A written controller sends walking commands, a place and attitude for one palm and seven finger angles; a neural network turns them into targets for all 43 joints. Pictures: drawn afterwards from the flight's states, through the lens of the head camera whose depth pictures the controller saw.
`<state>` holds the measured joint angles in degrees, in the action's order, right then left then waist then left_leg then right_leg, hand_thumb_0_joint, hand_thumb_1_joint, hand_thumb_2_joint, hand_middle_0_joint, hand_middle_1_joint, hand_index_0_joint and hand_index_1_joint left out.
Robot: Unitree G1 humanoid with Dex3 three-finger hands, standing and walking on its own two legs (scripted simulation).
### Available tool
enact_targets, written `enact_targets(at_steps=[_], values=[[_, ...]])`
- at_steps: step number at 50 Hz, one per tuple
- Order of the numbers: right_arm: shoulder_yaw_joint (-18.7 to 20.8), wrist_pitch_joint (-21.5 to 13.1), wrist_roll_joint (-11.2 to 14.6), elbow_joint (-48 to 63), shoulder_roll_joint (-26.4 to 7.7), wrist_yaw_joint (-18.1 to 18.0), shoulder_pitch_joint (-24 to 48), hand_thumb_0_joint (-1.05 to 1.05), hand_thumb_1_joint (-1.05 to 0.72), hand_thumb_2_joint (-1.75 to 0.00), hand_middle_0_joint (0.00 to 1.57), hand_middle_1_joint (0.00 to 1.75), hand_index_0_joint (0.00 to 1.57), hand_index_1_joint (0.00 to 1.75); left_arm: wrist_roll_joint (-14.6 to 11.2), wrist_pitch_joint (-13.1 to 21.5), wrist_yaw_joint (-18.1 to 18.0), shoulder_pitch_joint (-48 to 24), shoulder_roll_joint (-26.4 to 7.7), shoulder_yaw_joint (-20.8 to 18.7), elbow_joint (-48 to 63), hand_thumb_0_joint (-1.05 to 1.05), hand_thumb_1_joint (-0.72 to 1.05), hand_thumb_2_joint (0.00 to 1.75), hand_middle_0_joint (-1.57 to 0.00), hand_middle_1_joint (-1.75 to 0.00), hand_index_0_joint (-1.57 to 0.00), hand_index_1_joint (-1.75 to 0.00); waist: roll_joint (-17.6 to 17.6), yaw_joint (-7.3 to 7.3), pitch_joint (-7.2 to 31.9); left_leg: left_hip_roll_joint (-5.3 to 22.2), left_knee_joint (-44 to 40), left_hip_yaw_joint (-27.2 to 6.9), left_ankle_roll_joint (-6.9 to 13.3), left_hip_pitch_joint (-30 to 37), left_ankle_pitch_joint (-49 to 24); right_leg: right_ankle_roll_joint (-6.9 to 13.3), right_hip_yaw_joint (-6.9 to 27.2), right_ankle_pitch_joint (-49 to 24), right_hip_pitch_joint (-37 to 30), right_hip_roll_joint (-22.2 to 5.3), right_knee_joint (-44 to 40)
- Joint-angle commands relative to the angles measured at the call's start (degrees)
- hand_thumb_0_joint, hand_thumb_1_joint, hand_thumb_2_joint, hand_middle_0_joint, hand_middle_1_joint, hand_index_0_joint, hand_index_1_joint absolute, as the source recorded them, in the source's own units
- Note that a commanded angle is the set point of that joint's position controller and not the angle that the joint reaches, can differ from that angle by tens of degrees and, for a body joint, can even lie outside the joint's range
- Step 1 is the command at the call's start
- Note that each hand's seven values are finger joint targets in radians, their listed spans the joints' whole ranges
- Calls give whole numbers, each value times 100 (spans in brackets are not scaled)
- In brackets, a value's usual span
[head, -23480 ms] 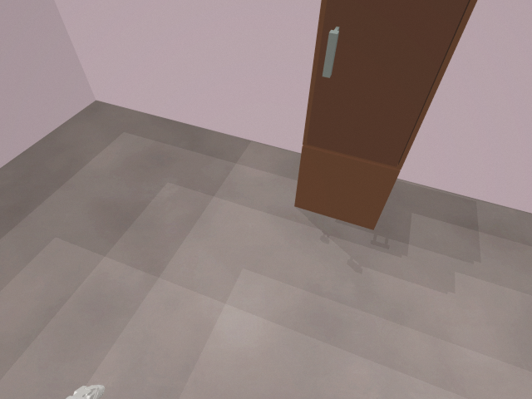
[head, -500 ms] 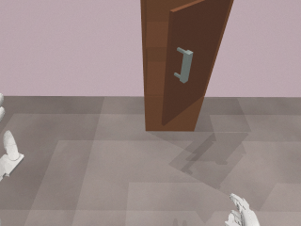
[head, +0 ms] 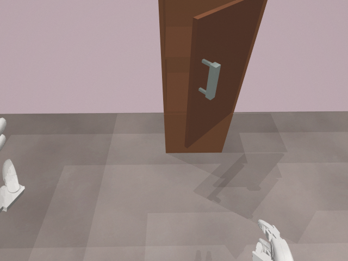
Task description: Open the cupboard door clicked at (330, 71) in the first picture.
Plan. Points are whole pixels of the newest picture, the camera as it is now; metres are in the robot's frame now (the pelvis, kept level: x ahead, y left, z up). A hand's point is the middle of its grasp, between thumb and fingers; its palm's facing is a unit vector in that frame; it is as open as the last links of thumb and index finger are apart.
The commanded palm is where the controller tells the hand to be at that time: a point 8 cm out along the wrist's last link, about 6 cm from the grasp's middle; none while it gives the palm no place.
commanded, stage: stop stepping back and stand still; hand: left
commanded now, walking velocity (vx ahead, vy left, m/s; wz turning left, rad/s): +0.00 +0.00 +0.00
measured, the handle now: (207, 79) +0.67 -0.07 +0.04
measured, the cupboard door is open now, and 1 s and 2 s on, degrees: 43 43 43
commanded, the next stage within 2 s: let the arm hang, fingers relaxed in 0.50 s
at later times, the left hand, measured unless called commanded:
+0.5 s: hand (8, 198) +0.18 +0.28 +0.15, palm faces +0.41 -0.78 -0.47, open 7.4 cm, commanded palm +0.12 +0.32 +0.18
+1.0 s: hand out of the picture -0.04 +0.19 -0.18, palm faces +0.04 -0.98 -0.17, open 7.1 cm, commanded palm none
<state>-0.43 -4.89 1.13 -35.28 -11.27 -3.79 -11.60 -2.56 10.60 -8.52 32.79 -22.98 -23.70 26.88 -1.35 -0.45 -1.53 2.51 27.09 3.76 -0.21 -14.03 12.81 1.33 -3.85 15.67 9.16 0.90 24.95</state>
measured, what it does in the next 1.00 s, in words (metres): stands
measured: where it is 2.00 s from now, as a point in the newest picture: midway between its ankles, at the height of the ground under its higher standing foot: outside the picture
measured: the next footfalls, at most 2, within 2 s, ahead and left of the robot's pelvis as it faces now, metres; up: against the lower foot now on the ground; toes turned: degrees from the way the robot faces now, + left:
none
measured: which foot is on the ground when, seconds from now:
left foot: down 0.00-1.00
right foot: down 0.00-1.00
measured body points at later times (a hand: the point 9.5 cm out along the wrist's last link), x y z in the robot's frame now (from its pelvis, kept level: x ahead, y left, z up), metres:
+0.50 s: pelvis -0.01 +0.02 +0.00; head +0.00 +0.02 +0.45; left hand +0.15 +0.32 +0.18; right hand +0.16 -0.22 -0.08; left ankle +0.02 +0.12 -0.74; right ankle -0.03 -0.10 -0.74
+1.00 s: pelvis -0.02 +0.02 +0.00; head +0.01 +0.03 +0.45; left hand -0.04 +0.24 -0.17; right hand +0.00 -0.24 -0.14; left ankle +0.02 +0.12 -0.74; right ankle -0.03 -0.10 -0.74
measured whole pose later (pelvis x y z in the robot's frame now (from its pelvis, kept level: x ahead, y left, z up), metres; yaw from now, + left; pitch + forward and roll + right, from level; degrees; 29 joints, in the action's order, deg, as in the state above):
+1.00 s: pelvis -0.02 +0.02 +0.00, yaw +2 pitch -1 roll -1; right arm -0.5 1.5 -1.1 -61.7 -13.0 -0.3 -13.7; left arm 0.9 -1.6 -0.9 16.7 -10.7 -0.1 -61.0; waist 1.7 0.1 -4.5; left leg 0.3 26.8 2.5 1.4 -15.6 10.6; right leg 0.3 -5.3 14.7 10.5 -1.2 25.9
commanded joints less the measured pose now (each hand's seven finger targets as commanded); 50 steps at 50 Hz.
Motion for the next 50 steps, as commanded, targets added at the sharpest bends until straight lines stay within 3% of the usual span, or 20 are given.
enact_targets(at_steps=[1,7,14,29,30,31,32,34,36,37,40,44,48,50], values=[[267,-310,-37,878,-752,-70,511,0,-90,-90,20,30,20,30,-27,269,-90,-233,-977,-610,917,0,90,90,-20,-30,-20,-30,-113,26,472,209,-440,-442,76,154,-798,-154,574,-1031,-17,-428,-585],[250,-350,-63,878,-730,-85,538,0,-90,-90,20,30,20,30,-4,286,-105,-392,-1002,-592,1095,0,90,90,-20,-30,-20,-30,-177,2,477,154,-616,-494,78,142,-522,-171,528,-714,-54,-362,-690],[259,-360,-59,899,-740,-76,485,0,-90,-90,20,30,20,30,-10,295,-107,-244,-939,-577,1065,0,90,90,-20,-30,-20,-30,-340,-9,529,151,-724,-499,70,167,-684,-195,428,-840,-169,-268,-666],[260,-388,-68,898,-769,-76,473,0,-90,-90,20,30,20,30,6,296,-112,-301,-918,-544,1173,0,90,90,-20,-30,-20,-30,-342,-15,605,153,-831,-562,61,150,-574,-213,349,-826,-263,-213,-653],[509,-581,-112,-645,-1846,464,761,0,-90,-90,20,30,20,30,523,-510,701,-696,18,1811,-3502,0,90,90,-20,-30,-20,-30,-378,273,48,388,30,-841,174,-584,-1523,-56,81,-1163,578,-651,304],[512,-221,-99,-713,-1514,451,220,0,-90,-90,20,30,20,30,440,-883,798,-676,118,1681,-3739,0,90,90,-20,-30,-20,-30,-230,171,497,447,17,-687,149,-68,-2174,-24,428,-929,656,-620,171],[439,-75,-142,-689,-1453,426,138,0,-90,-90,20,30,20,30,422,-956,809,-796,159,1719,-3915,0,90,90,-20,-30,-20,-30,-112,157,647,585,-67,-888,299,-208,-1727,-4,315,-403,596,-536,329],[355,59,-207,-713,-1497,417,353,0,-90,-90,20,30,20,30,460,-953,830,-1096,43,1798,-4502,0,90,90,-20,-30,-20,-30,504,53,593,567,-185,-1067,429,-511,-1249,14,350,-346,322,-500,356],[347,159,-227,-860,-1525,438,371,0,-90,-90,20,30,20,30,469,-925,837,-1487,-171,1848,-5224,0,90,90,-20,-30,-20,-30,1194,59,647,391,-53,-981,348,-309,-1172,154,566,-646,302,-729,135],[327,226,-236,-995,-1481,441,402,0,-90,-90,20,30,20,30,453,-935,831,-1645,-188,1900,-5631,0,90,90,-20,-30,-20,-30,1188,84,620,307,9,-885,313,-149,-1186,204,641,-754,391,-847,55],[194,396,-276,-1364,-1229,428,389,0,-90,-90,20,30,20,30,395,-1023,780,-1931,-34,2109,-6725,0,90,90,-20,-30,-20,-30,285,100,422,255,-295,-818,225,12,-1029,136,646,-523,363,-812,-57],[86,465,-252,-1884,-912,363,249,0,-90,-90,20,30,20,30,331,-1033,747,-1775,189,2223,-7861,0,90,90,-20,-30,-20,-30,-463,52,312,240,-584,-829,179,11,-567,82,651,-222,119,-763,-296],[92,500,-242,-2295,-746,294,-70,0,-90,-90,20,30,20,30,307,-1013,735,-1560,379,2195,-8529,0,90,90,-20,-30,-20,-30,-629,56,209,255,-647,-826,176,67,-329,128,579,-200,48,-778,-530],[100,509,-228,-2448,-706,265,-214,0,-90,-90,20,30,20,30,294,-1006,735,-1464,447,2213,-8759,0,90,90,-20,-30,-20,-30,-502,73,183,268,-664,-823,180,153,-303,126,557,-183,86,-777,-602]])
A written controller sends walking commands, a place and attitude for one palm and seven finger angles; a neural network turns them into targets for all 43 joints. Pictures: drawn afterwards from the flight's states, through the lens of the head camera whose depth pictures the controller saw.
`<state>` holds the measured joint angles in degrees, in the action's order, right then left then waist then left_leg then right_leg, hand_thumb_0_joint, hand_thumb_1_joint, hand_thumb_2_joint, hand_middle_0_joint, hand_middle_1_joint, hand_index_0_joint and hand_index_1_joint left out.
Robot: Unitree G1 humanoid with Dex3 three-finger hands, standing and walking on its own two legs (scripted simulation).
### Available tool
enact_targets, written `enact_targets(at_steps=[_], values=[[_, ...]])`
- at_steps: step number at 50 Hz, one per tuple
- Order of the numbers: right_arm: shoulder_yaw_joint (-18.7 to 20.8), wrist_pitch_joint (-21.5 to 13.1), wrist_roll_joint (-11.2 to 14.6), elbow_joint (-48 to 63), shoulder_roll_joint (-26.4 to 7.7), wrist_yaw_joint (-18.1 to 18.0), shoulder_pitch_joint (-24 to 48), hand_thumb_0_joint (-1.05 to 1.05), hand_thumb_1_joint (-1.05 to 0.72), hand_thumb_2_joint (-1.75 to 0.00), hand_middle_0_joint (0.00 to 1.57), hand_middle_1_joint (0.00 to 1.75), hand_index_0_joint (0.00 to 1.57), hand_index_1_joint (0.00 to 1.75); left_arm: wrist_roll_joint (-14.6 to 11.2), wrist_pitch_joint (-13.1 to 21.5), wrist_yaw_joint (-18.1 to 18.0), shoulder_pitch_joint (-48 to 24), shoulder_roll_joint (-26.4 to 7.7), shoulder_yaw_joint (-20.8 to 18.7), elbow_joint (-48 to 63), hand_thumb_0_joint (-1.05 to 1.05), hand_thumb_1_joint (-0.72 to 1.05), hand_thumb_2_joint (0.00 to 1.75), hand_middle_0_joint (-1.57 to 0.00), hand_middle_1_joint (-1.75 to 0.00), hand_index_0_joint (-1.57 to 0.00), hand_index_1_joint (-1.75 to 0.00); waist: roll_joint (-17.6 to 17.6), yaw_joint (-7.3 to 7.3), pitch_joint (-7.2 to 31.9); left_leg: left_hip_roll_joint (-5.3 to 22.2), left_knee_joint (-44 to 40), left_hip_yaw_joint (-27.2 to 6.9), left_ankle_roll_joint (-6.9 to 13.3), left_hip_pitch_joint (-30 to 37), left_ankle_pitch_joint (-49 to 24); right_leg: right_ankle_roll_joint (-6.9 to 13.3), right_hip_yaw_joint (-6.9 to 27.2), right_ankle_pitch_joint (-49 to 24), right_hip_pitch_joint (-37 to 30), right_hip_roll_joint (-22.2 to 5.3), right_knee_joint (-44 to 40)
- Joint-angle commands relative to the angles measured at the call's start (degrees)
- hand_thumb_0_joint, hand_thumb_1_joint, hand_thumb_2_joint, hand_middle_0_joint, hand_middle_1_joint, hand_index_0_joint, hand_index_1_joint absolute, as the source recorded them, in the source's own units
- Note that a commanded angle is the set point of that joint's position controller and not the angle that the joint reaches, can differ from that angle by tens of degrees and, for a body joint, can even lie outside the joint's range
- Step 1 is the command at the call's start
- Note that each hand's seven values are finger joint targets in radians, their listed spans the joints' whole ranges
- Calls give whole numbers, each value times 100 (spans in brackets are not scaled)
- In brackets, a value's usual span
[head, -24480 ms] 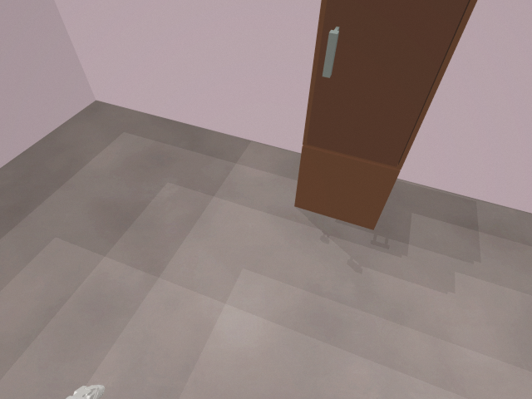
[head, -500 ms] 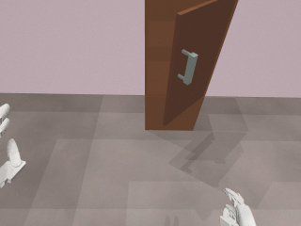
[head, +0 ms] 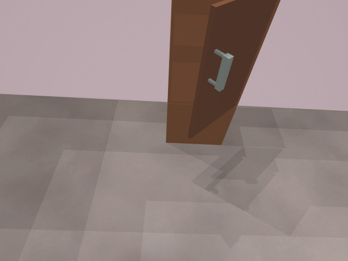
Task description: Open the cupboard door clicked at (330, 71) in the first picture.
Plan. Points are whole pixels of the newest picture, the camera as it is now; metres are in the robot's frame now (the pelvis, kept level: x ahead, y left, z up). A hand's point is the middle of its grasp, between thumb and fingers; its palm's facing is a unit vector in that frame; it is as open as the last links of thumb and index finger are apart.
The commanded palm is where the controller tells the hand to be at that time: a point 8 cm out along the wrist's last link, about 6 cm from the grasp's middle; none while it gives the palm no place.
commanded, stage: let the arm hang, fingers relaxed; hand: left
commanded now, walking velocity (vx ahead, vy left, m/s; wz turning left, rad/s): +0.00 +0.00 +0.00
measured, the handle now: (218, 70) +0.69 -0.11 +0.04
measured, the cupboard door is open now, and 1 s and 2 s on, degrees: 43 43 43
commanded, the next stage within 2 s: look to check the result in 0.70 s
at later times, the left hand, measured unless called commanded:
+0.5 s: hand out of the picture +0.01 +0.16 -0.17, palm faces +0.03 -0.98 -0.19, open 7.4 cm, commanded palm none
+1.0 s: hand out of the picture +0.02 +0.16 -0.17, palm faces +0.04 -0.98 -0.21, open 7.4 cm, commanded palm none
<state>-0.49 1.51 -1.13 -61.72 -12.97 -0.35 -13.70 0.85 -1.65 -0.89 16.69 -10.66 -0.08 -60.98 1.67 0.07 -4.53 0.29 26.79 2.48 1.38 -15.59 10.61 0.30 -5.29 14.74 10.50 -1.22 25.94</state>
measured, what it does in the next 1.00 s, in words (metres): stands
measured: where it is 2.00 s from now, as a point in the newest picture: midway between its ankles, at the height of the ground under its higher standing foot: outside the picture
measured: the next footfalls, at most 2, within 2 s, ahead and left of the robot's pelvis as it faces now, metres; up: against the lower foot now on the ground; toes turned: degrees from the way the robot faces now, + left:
right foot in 1.94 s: +0.03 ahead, -0.16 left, +0.00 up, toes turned -18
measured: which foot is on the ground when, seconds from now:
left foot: down 0.00-1.00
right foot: down 0.00-1.00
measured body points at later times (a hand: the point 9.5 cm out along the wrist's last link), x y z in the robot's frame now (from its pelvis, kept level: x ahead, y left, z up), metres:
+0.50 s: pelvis +0.01 +0.00 +0.00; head +0.02 -0.01 +0.45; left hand +0.01 +0.21 -0.16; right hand -0.01 -0.20 -0.17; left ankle +0.04 +0.10 -0.74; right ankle -0.01 -0.11 -0.74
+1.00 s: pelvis +0.02 -0.01 +0.00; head +0.04 -0.02 +0.45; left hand +0.02 +0.22 -0.15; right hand +0.03 -0.24 -0.16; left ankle +0.04 +0.10 -0.74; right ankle -0.01 -0.11 -0.74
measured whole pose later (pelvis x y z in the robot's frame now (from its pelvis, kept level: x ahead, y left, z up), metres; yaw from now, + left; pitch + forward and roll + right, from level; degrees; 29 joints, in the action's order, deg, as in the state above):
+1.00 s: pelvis +0.02 -0.01 +0.00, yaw +0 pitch -1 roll +0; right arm 0.0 0.0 -0.9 -65.9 -9.4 -1.5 -13.4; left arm 0.6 0.6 -1.8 15.7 -8.6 -1.1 -65.4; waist -0.6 0.1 -3.2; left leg 0.2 22.9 2.5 0.5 -10.8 10.9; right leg 0.8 -5.2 15.5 6.1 -1.0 22.8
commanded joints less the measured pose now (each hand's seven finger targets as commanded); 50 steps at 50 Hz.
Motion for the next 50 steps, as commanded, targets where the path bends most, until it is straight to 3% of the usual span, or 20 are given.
enact_targets(at_steps=[1,12,17,22,30,36,50], values=[[115,-116,9,150,-542,-90,-115,0,-90,-90,20,30,20,30,-46,222,-36,160,-765,-142,-39,0,90,90,-20,-30,-20,-30,-501,24,394,506,-617,-717,29,298,-109,229,648,-45,-42,-550,-747],[120,-74,-5,-206,-144,-121,-620,0,-90,-90,20,30,20,30,-41,179,-102,510,-397,-106,-410,0,90,90,-20,-30,-20,-30,29,44,-104,462,-770,-624,55,210,316,198,579,423,335,-520,-768],[117,-99,-9,-260,-7,-116,-682,0,-90,-90,20,30,20,30,-35,189,-126,522,-338,-133,-372,0,90,90,-20,-30,-20,-30,-79,37,-89,461,-802,-625,58,155,296,183,572,347,311,-505,-678],[116,-145,-15,-306,62,-123,-652,0,-90,-90,20,30,20,30,-33,225,-141,510,-259,-154,-336,0,90,90,-20,-30,-20,-30,-104,16,-87,449,-729,-571,52,229,-187,179,579,-2,233,-528,-641],[115,-172,-13,-295,32,-146,-583,0,-90,-90,20,30,20,30,-40,241,-133,415,-284,-174,-323,0,90,90,-20,-30,-20,-30,-319,20,-87,466,-757,-570,44,334,-420,174,591,-278,103,-532,-680],[129,-192,3,-262,-117,-157,-539,0,-90,-90,20,30,20,30,-41,270,-124,365,-380,-198,-302,0,90,90,-20,-30,-20,-30,-162,16,66,501,-701,-578,50,462,-691,171,542,-457,-58,-532,-731],[146,-195,1,-256,-314,-162,-233,0,-90,-90,20,30,20,30,-43,298,-101,219,-525,-195,-324,0,90,90,-20,-30,-20,-30,-162,36,99,511,-718,-584,37,648,-834,190,580,-653,-144,-575,-860]])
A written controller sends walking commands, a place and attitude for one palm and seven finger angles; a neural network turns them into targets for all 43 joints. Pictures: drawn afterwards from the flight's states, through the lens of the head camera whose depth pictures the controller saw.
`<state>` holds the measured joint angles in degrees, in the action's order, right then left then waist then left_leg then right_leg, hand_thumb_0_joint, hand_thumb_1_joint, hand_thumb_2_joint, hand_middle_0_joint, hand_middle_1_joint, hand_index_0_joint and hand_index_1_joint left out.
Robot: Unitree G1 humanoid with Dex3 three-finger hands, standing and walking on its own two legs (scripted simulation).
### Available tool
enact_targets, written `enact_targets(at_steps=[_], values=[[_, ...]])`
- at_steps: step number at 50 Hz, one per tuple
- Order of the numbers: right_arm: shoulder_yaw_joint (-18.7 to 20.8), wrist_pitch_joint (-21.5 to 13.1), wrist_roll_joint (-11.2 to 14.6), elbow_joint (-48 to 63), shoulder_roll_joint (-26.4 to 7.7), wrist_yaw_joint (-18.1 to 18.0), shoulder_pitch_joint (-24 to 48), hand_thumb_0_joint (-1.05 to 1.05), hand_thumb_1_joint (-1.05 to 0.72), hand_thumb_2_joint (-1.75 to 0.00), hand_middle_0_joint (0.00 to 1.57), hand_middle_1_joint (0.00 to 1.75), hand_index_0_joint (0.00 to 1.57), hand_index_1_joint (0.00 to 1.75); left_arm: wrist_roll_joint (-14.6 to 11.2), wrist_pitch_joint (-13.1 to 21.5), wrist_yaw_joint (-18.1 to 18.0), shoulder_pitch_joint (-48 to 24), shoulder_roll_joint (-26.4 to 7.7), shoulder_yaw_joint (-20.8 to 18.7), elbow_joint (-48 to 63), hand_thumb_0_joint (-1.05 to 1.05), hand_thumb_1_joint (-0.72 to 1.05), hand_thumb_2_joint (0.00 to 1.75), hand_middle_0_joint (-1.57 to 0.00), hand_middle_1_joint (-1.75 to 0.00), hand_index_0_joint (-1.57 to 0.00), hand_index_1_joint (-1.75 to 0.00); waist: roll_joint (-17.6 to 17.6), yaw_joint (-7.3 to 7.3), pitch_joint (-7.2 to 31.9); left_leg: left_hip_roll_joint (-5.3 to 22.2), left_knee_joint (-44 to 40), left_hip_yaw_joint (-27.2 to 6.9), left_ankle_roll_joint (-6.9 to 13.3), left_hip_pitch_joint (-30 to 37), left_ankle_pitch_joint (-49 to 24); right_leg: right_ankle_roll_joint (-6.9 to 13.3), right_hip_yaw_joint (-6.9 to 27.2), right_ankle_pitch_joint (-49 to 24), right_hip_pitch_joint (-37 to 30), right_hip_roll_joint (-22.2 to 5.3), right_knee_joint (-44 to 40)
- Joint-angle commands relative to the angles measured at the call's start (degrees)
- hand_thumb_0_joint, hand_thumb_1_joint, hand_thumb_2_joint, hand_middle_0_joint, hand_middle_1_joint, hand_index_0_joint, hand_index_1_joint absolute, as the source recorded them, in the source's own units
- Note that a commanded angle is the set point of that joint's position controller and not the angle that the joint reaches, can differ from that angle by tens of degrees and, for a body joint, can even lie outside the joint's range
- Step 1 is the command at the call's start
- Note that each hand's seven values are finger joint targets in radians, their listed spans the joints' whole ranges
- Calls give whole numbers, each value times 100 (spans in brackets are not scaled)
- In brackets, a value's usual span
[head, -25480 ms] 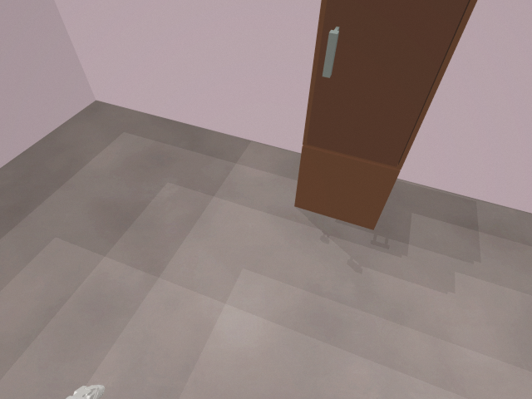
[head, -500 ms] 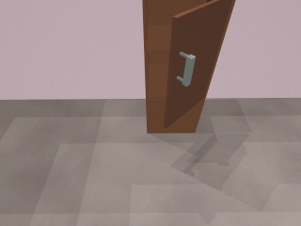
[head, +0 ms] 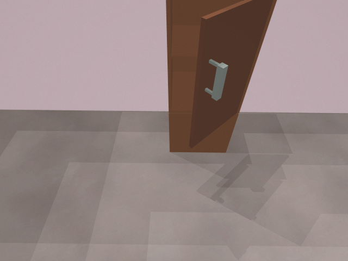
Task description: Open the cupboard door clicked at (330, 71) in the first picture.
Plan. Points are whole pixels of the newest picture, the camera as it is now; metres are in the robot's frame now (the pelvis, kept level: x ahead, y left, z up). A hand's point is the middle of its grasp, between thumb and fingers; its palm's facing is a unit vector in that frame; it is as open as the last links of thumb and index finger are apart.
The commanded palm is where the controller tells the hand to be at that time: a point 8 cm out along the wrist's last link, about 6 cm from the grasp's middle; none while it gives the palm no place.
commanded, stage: look to check the result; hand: left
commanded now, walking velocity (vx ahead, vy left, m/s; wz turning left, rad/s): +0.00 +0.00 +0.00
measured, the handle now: (214, 79) +0.67 -0.10 +0.04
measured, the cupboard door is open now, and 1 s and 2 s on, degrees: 43 43 43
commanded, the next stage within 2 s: walk to a spot facing it in 0.24 s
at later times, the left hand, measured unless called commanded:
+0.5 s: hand out of the picture +0.03 +0.18 -0.17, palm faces +0.01 -0.97 -0.23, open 7.4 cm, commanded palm none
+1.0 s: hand out of the picture +0.14 +0.16 -0.17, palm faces -0.23 -0.93 -0.30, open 7.4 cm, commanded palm none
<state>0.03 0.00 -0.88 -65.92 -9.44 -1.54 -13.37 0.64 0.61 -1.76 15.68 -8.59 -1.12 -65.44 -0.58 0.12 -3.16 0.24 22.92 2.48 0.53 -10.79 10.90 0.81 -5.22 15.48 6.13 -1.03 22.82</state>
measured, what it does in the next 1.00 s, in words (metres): steps on the spot, turning right: right foot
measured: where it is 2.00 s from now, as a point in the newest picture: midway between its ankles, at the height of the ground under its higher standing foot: outside the picture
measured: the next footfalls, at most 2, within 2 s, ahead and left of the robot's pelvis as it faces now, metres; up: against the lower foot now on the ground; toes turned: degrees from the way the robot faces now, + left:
right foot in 0.94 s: +0.00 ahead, -0.14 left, +0.00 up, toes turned -18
left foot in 1.32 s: +0.10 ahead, +0.08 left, +0.00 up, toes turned -27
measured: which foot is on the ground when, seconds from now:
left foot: down 0.00-0.94, up 0.96-1.00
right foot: down 0.00-0.70, up 0.72-0.92, down 0.94-1.00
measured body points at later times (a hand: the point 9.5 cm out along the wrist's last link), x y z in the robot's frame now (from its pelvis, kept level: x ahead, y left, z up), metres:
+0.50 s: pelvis +0.01 -0.01 +0.00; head +0.03 -0.01 +0.45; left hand +0.03 +0.23 -0.16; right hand +0.04 -0.25 -0.16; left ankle +0.02 +0.11 -0.74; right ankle -0.03 -0.10 -0.74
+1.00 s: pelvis -0.01 -0.03 -0.02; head +0.05 -0.07 +0.42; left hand +0.15 +0.20 -0.15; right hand -0.04 -0.29 -0.19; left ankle +0.01 +0.11 -0.71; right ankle -0.04 -0.13 -0.75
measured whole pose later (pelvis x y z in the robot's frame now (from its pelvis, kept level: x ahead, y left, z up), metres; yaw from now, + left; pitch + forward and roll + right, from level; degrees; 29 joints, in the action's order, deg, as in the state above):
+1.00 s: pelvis -0.01 -0.03 -0.02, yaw -17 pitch +0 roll +0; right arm 3.7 3.0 -0.9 -57.1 -13.4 -1.3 -10.6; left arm 1.7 -1.3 0.4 8.1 -12.6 -5.0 -53.1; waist -2.7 -0.5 -7.4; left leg 7.9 51.2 8.1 -2.8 -21.5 29.0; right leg 1.4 -1.8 19.8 18.4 -0.4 37.7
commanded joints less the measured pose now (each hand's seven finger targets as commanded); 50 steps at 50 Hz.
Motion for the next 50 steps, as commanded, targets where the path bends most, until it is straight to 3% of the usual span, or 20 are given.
enact_targets(at_steps=[1,18,21,25,29,31,33,34,35,36,37,38,39,43,45,46,47,48,49,50], values=[[97,-40,-16,184,-688,-44,-264,0,-90,-90,20,30,20,30,-22,78,-16,339,-743,-97,138,0,90,90,-20,-30,-20,-30,155,15,-31,524,-306,-573,124,158,-866,138,537,-724,275,-584,-567],[110,-63,-21,195,-894,-44,31,0,-90,-90,20,30,20,30,-24,107,-7,76,-967,-97,179,0,90,90,-20,-30,-20,-30,141,14,71,568,-361,-556,104,339,-1225,131,558,-1447,49,-653,-603],[109,12,-25,185,-657,-79,-145,0,-90,-90,20,30,20,30,-16,17,-20,187,-778,-117,208,0,90,90,-20,-30,-20,-30,135,29,150,634,-107,-324,39,414,-1172,124,696,-1780,172,-637,-460],[271,98,-28,400,-822,-133,-120,0,-90,-90,20,30,20,30,27,-135,26,79,-1056,-327,478,0,90,90,-20,-30,-20,-30,292,23,103,681,369,24,-32,30,-816,281,1023,-2236,242,-722,-83],[360,131,-23,677,-792,-151,-12,0,-90,-90,20,30,20,30,49,-228,66,-23,-1148,-450,744,0,90,90,-20,-30,-20,-30,419,18,63,612,802,213,-100,-142,-257,474,1431,-1983,589,-821,0],[377,123,-23,776,-789,-150,-55,0,-90,-90,20,30,20,30,53,-247,80,-138,-1136,-478,847,0,90,90,-20,-30,-20,-30,348,46,111,674,787,180,-76,-87,-190,460,1469,-1738,757,-721,98],[416,94,-49,839,-925,-164,-110,0,-90,-90,20,30,20,30,51,-274,126,-279,-1061,-481,997,0,90,90,-20,-30,-20,-30,-142,99,70,997,364,-137,72,196,-286,287,1281,-1434,1247,-382,513],[461,73,-69,851,-1083,-180,-189,0,-90,-90,20,30,20,30,51,-281,151,-333,-958,-471,1084,0,90,90,-20,-30,-20,-30,-676,136,116,1416,-6,-551,295,480,-458,133,995,-1071,1620,-63,1087],[498,43,-82,847,-1264,-196,-366,0,-90,-90,20,30,20,30,44,-296,180,-436,-828,-449,1196,0,90,90,-20,-30,-20,-30,-1361,186,168,2061,-500,-1106,690,571,-759,0,587,327,1930,201,2106],[508,8,-87,862,-1287,-201,-501,0,-90,-90,20,30,20,30,68,-320,192,-611,-818,-455,1289,0,90,90,-20,-30,-20,-30,-1376,232,278,2515,-726,-1344,1044,625,-1077,-51,552,1592,2127,123,3183],[481,-13,-105,903,-1298,-207,-477,0,-90,-90,20,30,20,30,78,-336,223,-675,-829,-485,1337,0,90,90,-20,-30,-20,-30,-981,182,273,2594,-722,-1250,1137,523,-1118,-73,708,1747,2228,-16,3647],[481,-29,-121,996,-1301,-197,-245,0,-90,-90,20,30,20,30,75,-319,255,-660,-733,-486,1348,0,90,90,-20,-30,-20,-30,-786,40,285,2452,-561,-930,1078,561,-1423,-91,718,1613,2275,-126,3610],[482,-36,-132,1051,-1294,-192,-117,0,-90,-90,20,30,20,30,76,-316,281,-659,-665,-478,1345,0,90,90,-20,-30,-20,-30,-738,7,283,2318,-458,-573,966,545,-1645,-127,613,1477,2202,-175,3452],[528,11,-138,1179,-1389,-126,92,0,-90,-90,20,30,20,30,59,-308,315,-466,-629,-447,1382,0,90,90,-20,-30,-20,-30,-852,-78,304,2091,-22,151,613,141,-1446,-109,163,1116,1303,-75,2081],[563,55,-80,1257,-1428,-85,247,0,-90,-90,20,30,20,30,74,-262,309,-39,-807,-498,1281,0,90,90,-20,-30,-20,-30,-490,-311,424,1822,783,557,239,-218,-894,-78,-2,-125,500,36,834],[557,85,-19,1356,-1230,-40,227,0,-90,-90,20,30,20,30,110,-194,264,150,-1234,-570,1247,0,90,90,-20,-30,-20,-30,569,-407,448,1336,1801,856,-101,-939,142,113,800,-1008,-112,-505,-65],[471,109,11,1625,-792,12,449,0,-90,-90,20,30,20,30,145,-155,172,245,-1899,-703,1250,0,90,90,-20,-30,-20,-30,2189,-497,306,437,3260,1001,-412,-2259,2500,831,2992,-2374,-343,-1964,-559],[478,187,-2,1696,-964,8,576,0,-90,-90,20,30,20,30,69,-166,130,423,-2021,-686,1273,0,90,90,-20,-30,-20,-30,1536,-624,362,458,4094,140,-357,-2206,2564,1293,3126,-2022,59,-2173,-548],[497,184,4,1706,-868,-10,818,0,-90,-90,20,30,20,30,100,-163,73,115,-1807,-690,1316,0,90,90,-20,-30,-20,-30,1451,-432,254,460,4474,-174,-336,-2526,2226,1267,3091,-2172,33,-1738,-381],[490,171,-3,1679,-913,-21,739,0,-90,-90,20,30,20,30,95,-159,45,-151,-1627,-640,1388,0,90,90,-20,-30,-20,-30,1416,-287,292,536,4583,-321,-372,-2635,1894,1182,2791,-2414,-98,-1555,-191]])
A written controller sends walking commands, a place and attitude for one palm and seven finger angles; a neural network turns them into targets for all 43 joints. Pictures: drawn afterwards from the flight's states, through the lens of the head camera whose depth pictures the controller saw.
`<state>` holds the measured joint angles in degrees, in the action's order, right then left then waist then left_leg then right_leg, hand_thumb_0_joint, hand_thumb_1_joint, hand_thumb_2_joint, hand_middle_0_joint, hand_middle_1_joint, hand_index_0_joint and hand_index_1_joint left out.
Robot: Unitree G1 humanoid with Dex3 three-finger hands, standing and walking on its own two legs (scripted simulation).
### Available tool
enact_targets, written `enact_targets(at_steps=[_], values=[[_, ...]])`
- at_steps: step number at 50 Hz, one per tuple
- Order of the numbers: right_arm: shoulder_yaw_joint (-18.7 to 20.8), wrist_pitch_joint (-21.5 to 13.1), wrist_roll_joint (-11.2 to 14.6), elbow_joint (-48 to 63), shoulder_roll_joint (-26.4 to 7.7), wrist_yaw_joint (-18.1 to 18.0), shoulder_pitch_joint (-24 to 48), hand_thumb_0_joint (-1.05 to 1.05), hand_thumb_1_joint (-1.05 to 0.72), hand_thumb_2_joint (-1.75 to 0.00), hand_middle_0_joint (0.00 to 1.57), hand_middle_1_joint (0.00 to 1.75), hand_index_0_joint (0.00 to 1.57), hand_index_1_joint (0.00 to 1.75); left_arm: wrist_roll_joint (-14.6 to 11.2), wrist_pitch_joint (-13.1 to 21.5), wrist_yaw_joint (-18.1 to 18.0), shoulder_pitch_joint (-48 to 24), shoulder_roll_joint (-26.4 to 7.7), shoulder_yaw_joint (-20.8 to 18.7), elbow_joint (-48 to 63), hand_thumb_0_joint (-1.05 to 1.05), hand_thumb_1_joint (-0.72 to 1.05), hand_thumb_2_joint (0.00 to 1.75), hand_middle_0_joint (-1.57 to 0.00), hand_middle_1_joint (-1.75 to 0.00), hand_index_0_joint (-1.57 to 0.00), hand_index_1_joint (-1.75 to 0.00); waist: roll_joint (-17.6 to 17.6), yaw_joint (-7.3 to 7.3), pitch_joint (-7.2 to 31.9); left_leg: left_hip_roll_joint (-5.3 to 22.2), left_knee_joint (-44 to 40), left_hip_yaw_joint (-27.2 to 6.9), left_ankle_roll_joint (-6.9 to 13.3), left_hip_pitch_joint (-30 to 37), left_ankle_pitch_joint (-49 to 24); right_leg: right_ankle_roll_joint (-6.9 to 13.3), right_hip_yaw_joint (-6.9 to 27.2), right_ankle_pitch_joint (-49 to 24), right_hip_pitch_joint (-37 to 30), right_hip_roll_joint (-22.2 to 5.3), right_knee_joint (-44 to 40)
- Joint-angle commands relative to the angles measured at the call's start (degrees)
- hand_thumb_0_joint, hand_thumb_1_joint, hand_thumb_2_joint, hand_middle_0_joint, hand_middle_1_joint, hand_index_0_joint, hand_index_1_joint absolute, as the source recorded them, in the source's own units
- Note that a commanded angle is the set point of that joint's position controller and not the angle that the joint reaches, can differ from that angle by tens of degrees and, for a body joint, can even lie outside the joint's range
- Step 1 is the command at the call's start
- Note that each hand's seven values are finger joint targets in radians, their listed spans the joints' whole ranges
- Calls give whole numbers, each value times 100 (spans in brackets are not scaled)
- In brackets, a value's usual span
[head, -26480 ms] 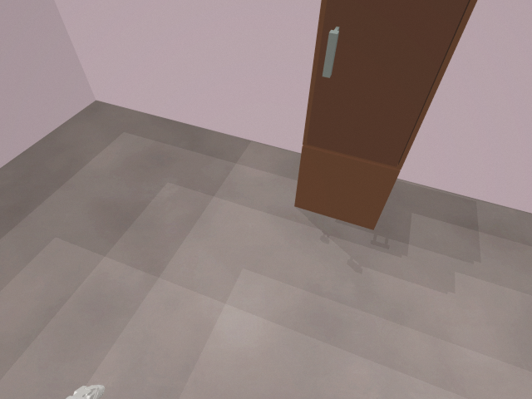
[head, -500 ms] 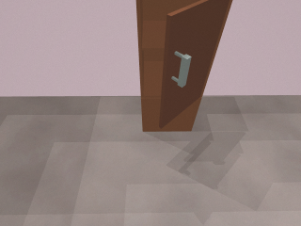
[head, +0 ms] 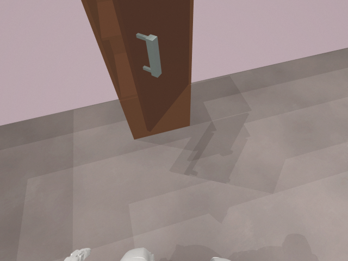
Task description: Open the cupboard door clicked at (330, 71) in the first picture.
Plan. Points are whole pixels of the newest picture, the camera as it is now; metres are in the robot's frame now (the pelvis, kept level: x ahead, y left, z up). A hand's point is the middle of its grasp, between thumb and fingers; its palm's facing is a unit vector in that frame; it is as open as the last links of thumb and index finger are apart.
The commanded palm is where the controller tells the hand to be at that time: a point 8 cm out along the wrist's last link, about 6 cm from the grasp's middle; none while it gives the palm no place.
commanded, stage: walk to a spot facing it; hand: left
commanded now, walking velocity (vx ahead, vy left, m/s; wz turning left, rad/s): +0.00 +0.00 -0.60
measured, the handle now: (148, 55) +0.67 +0.13 +0.06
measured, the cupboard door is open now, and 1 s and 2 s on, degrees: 43 43 43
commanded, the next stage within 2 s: none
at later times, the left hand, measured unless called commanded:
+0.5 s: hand (103, 244) +0.16 +0.21 -0.16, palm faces -0.25 -0.95 -0.18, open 7.4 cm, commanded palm none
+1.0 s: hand (141, 221) +0.23 +0.12 -0.16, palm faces -0.57 -0.79 -0.20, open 7.4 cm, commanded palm none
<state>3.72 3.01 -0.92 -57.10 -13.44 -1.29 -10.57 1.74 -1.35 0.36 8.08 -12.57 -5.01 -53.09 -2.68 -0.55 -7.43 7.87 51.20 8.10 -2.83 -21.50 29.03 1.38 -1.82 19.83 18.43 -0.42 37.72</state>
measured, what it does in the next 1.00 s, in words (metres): steps on the spot, turning right: left foot, then right foot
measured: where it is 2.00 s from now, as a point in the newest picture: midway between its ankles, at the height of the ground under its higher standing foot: (245, 239)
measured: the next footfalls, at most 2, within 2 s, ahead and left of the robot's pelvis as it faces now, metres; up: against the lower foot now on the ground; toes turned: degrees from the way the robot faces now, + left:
left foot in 0.32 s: +0.07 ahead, +0.13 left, +0.00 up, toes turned -11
right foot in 0.70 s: +0.00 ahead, -0.11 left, +0.00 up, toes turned -31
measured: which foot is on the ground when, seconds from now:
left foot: up 0.00-0.30, down 0.32-0.70, up 0.72-1.00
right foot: down 0.00-0.32, up 0.34-0.68, down 0.70-1.00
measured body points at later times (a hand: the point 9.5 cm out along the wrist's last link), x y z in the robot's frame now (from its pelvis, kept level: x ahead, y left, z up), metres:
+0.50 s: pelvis +0.02 +0.04 +0.02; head +0.09 +0.05 +0.46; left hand +0.18 +0.26 -0.14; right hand +0.02 -0.22 -0.11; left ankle +0.03 +0.14 -0.72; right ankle -0.05 -0.10 -0.64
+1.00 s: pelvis +0.05 +0.01 +0.01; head +0.09 -0.01 +0.46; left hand +0.26 +0.16 -0.14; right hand -0.05 -0.24 -0.12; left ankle +0.11 +0.11 -0.70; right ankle -0.04 -0.09 -0.72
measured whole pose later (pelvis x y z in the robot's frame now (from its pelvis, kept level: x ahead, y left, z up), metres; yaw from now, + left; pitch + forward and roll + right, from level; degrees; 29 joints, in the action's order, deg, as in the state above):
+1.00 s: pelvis +0.05 +0.01 +0.01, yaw -37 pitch +1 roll +0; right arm 2.9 1.0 -0.9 -51.6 -13.0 -0.1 -11.8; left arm 2.0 -2.1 1.0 10.6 -12.0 -4.0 -52.7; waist 1.3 0.3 -4.5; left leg 3.1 41.5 4.1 -3.7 -19.9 24.6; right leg 0.5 5.7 17.4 15.3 1.7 31.3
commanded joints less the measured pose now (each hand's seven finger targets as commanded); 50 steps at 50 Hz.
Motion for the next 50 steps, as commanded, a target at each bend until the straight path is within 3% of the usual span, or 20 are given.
enact_targets(at_steps=[1,4,10,13,14,15,16,17,19,22,29,33,34,35,36,38,41,45,49,50], values=[[116,-137,1,753,-500,-36,393,0,-90,-90,20,30,20,30,-28,36,-191,471,-1089,-231,219,0,90,90,-20,-30,-20,-30,1369,-142,935,-196,1702,-869,-66,-1331,-211,1034,2172,-2875,-1312,-1457,-1556],[65,-127,18,735,-368,-29,364,0,-90,-90,20,30,20,30,-12,78,-187,468,-1067,-199,293,0,90,90,-20,-30,-20,-30,880,-74,1074,-364,1141,-790,-127,-933,-378,972,1980,-3326,-1246,-1239,-1460],[59,-184,74,932,-362,-60,440,0,-90,-90,20,30,20,30,20,13,-128,479,-1185,-255,359,0,90,90,-20,-30,-20,-30,1157,-85,916,-637,-314,-767,-37,-322,-310,996,2391,-3016,-915,-1075,-1480],[42,-265,89,830,-390,-107,-73,0,-90,-90,20,30,20,30,-38,-29,-106,242,-1113,-239,421,0,90,90,-20,-30,-20,-30,1060,173,1058,-746,-1864,-745,24,713,-1103,645,2388,-2885,-464,-765,-1105],[59,-321,81,743,-540,-134,-377,0,-90,-90,20,30,20,30,-75,-42,-94,109,-995,-209,470,0,90,90,-20,-30,-20,-30,756,339,1152,-526,-2685,-858,91,1544,-1548,381,2189,-2412,117,-531,-799],[132,-388,-3,764,-1062,-165,-491,0,-90,-90,20,30,20,30,-134,-63,-39,214,-642,-135,604,0,90,90,-20,-30,-20,-30,-695,334,1226,765,-3353,-2273,549,2259,-1882,-9,1490,-728,1171,248,22],[195,-358,-38,865,-1417,-169,-581,0,-90,-90,20,30,20,30,-101,-38,19,180,-537,-72,736,0,90,90,-20,-30,-20,-30,-1595,312,1139,2046,-3571,-3242,1203,2098,-2717,-311,516,1626,1553,423,1420],[148,-362,-90,831,-1347,-196,-571,0,-90,-90,20,30,20,30,-21,-80,52,-72,-728,-108,711,0,90,90,-20,-30,-20,-30,-1045,387,925,2078,-3558,-3245,1467,1570,-2983,-380,706,1570,1576,229,2388],[44,-375,-98,977,-1026,-206,-54,0,-90,-90,20,30,20,30,-30,-75,127,22,-674,-159,542,0,90,90,-20,-30,-20,-30,-815,33,716,1402,-3242,-2060,1259,1335,-3813,-470,569,909,1576,6,3152],[9,-385,-78,948,-886,-193,-185,0,-90,-90,20,30,20,30,-57,-117,193,37,-496,-77,493,0,90,90,-20,-30,-20,-30,-632,45,882,917,-2992,-988,1000,1748,-4646,-549,193,502,1476,-73,2813],[117,-344,-86,649,-1039,-125,-796,0,-90,-90,20,30,20,30,-53,-90,216,-475,-382,27,616,0,90,90,-20,-30,-20,-30,-907,332,863,1107,-2736,-446,941,1843,-4845,-377,-325,482,658,-28,840],[167,-302,-45,693,-1126,-73,-599,0,-90,-90,20,30,20,30,-56,-13,171,70,-569,-10,469,0,90,90,-20,-30,-20,-30,-708,-13,1054,1030,-1854,-123,534,1425,-4396,-136,-450,-647,-694,87,-931],[166,-296,17,749,-1020,-33,-555,0,-90,-90,20,30,20,30,-31,31,116,529,-912,-82,328,0,90,90,-20,-30,-20,-30,38,-237,1306,828,-1000,160,239,601,-3609,94,144,-1959,-1863,-414,-1364],[45,-281,58,1037,-547,-10,-290,0,-90,-90,20,30,20,30,5,94,9,983,-1558,-236,196,0,90,90,-20,-30,-20,-30,1984,-435,1391,-126,420,562,-128,-1104,13,788,2183,-4445,-2879,-1990,-1524],[38,-203,58,1131,-720,-73,-160,0,-90,-90,20,30,20,30,-101,71,-66,1159,-1699,-246,153,0,90,90,-20,-30,-20,-30,1699,-551,1373,-233,1177,-343,-135,-1233,870,1301,2296,-5355,-2442,-2418,-1419],[34,-174,53,1036,-617,-110,94,0,-90,-90,20,30,20,30,-61,27,-177,716,-1366,-223,244,0,90,90,-20,-30,-20,-30,1921,-354,1103,-99,1665,-825,-123,-1574,433,1267,2092,-4397,-2090,-1776,-1304],[34,-112,11,874,-473,-6,-183,0,-90,-90,20,30,20,30,-19,22,-174,81,-1145,-158,488,0,90,90,-20,-30,-20,-30,1155,39,1062,-196,1105,-654,-200,-742,-194,952,1661,-2372,-1120,-1315,-1624],[41,-190,-27,921,-437,92,-153,0,-90,-90,20,30,20,30,24,49,-42,41,-1261,-190,514,0,90,90,-20,-30,-20,-30,1126,17,602,-434,-162,-415,-149,-238,-303,960,2083,572,-310,-1092,-2199],[39,-390,-27,764,-456,62,-837,0,-90,-90,20,30,20,30,-24,80,47,-126,-1155,-206,504,0,90,90,-20,-30,-20,-30,1186,360,549,-708,-1973,-212,-47,1205,-849,716,2085,1373,501,-683,-1833],[70,-463,-35,604,-644,5,-1291,0,-90,-90,20,30,20,30,-52,82,76,-206,-905,-152,579,0,90,90,-20,-30,-20,-30,550,563,670,-464,-2748,-459,56,2177,-665,468,1832,1403,1168,-357,-1206]])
